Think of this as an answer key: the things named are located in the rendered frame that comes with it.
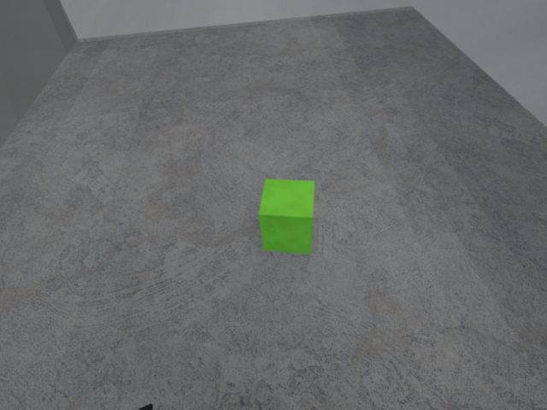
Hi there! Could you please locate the carton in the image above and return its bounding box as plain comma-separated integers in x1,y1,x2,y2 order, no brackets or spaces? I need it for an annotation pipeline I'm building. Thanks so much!
258,179,315,254

